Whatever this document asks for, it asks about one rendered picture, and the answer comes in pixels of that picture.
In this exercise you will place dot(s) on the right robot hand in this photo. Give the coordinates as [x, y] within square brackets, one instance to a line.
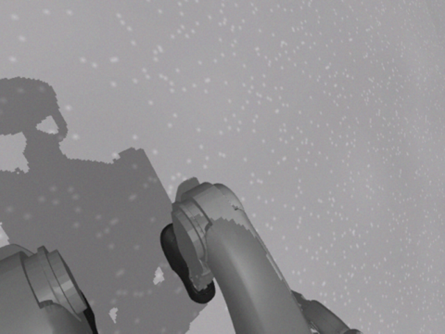
[319, 317]

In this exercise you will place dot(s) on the right robot foot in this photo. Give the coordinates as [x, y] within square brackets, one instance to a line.
[179, 266]

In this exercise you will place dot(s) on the left robot foot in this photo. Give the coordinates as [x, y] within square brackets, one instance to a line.
[90, 316]

